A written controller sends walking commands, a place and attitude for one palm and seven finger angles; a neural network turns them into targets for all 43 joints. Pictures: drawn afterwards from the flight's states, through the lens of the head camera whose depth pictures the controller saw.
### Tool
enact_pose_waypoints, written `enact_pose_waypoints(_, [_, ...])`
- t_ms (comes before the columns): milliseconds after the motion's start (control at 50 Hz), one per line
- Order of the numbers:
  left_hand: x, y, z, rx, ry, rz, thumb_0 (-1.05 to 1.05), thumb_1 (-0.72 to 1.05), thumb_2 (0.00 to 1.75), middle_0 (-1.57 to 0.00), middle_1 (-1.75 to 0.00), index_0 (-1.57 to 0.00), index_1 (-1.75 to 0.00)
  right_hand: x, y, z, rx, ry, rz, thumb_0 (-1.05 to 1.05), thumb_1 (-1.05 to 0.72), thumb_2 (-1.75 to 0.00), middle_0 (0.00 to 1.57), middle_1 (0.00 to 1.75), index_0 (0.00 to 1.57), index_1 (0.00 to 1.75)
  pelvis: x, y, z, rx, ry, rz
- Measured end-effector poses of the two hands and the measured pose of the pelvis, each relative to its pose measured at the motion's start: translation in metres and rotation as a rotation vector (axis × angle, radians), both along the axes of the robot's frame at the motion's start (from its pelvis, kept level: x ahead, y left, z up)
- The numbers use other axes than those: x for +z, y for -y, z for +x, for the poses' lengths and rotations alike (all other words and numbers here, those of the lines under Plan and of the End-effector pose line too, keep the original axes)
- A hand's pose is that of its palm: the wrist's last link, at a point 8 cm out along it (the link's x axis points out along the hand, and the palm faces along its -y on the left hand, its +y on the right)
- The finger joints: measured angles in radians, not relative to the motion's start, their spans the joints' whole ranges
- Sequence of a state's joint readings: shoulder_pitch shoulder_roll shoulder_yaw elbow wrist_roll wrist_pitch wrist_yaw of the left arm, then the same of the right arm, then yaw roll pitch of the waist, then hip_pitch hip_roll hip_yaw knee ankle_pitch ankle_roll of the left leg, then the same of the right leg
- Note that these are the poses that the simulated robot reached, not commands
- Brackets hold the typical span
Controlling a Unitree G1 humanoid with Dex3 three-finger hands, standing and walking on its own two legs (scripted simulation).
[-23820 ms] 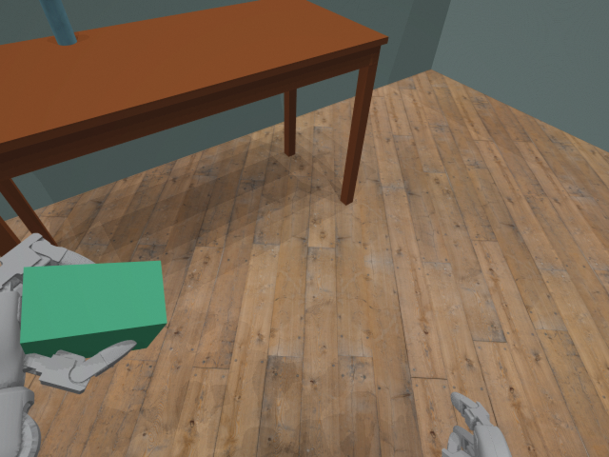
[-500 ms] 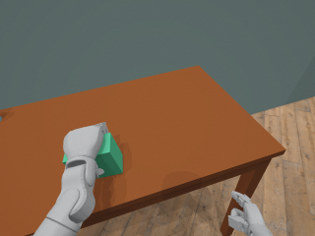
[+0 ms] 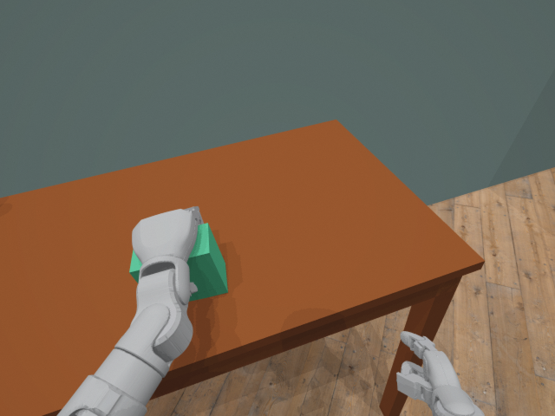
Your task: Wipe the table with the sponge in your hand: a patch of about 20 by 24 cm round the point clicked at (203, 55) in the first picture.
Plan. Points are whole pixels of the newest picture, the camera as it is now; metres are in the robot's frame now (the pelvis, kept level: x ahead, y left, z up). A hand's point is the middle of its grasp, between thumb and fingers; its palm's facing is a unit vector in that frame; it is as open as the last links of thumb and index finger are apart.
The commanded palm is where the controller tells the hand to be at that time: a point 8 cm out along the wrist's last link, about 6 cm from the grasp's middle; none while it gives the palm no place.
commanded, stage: wipe forward along the third lane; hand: left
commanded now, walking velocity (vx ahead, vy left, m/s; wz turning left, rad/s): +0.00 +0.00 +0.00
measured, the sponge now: (186, 273) +0.31 +0.20 +0.06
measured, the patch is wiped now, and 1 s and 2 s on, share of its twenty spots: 0.85 0.85 0.85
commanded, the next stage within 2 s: wipe back along the third lane in 1.38 s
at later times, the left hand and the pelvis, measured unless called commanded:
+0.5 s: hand (178, 236) +0.36 +0.22 +0.09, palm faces +0.01 -0.04 -1.00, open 10.0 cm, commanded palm +0.33 +0.22 +0.12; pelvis +0.01 +0.00 +0.00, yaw +0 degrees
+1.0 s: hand (172, 215) +0.40 +0.25 +0.10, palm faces -0.03 -0.02 -1.00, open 10.0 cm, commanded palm +0.38 +0.24 +0.12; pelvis +0.01 +0.01 +0.00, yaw +0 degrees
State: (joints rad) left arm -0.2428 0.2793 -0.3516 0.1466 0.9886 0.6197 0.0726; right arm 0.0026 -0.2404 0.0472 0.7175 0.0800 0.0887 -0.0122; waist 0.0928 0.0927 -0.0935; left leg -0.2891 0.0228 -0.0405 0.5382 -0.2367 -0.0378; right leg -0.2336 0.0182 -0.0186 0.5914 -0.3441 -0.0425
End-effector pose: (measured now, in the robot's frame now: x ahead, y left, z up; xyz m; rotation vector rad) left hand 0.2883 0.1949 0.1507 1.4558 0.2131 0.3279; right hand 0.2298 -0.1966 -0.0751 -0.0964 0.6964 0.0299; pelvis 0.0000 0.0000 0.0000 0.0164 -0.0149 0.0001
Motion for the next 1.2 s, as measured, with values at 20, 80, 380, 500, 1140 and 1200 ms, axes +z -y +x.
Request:
enact_pose_waypoints(20, [0.0,0.0,0.002,0.006,-0.005,0.005,-0.01,-0.5,1.06,-0.73,-1.33,-0.75,-1.33,0.001,0.002,0.001,-0.004,0.002,-0.003,0.02,-0.91,-0.9,0.2,0.3,0.21,0.31,0.0,0.001,0.0,0.0,-0.001,0.0])
enact_pose_waypoints(80, [-0.001,-0.002,0.008,0.022,-0.023,0.019,-0.01,-0.5,1.06,-0.73,-1.33,-0.75,-1.33,0.003,0.008,0.002,-0.019,0.007,-0.015,0.02,-0.91,-0.9,0.2,0.3,0.21,0.31,0.0,0.003,0.0,0.0,-0.005,0.0])
enact_pose_waypoints(380, [-0.001,-0.018,0.044,0.042,-0.085,0.044,-0.01,-0.5,1.07,-0.73,-1.33,-0.75,-1.33,-0.01,0.039,-0.02,-0.098,-0.069,-0.082,0.02,-0.91,-0.9,0.2,0.3,0.2,0.3,0.0,0.006,0.005,0.008,-0.046,-0.004])
enact_pose_waypoints(500, [-0.002,-0.02,0.049,0.029,-0.079,0.045,-0.01,-0.5,1.07,-0.73,-1.33,-0.75,-1.33,-0.021,0.04,-0.035,-0.116,-0.124,-0.076,0.02,-0.91,-0.9,0.2,0.3,0.2,0.3,0.0,0.004,0.008,0.005,-0.059,-0.006])
enact_pose_waypoints(1140, [0.001,-0.056,0.116,0.029,-0.127,0.063,0.0,-0.51,1.07,-0.73,-1.34,-0.75,-1.34,-0.033,0.028,-0.083,-0.196,-0.285,-0.122,0.01,-0.91,-0.9,0.2,0.3,0.2,0.3,0.001,-0.022,0.008,0.006,-0.125,-0.024])
enact_pose_waypoints(1200, [0.002,-0.061,0.125,0.036,-0.136,0.066,0.0,-0.51,1.07,-0.73,-1.34,-0.75,-1.34,-0.036,0.025,-0.089,-0.203,-0.309,-0.123,0.01,-0.91,-0.9,0.2,0.3,0.2,0.3,0.002,-0.024,0.01,0.005,-0.135,-0.026])
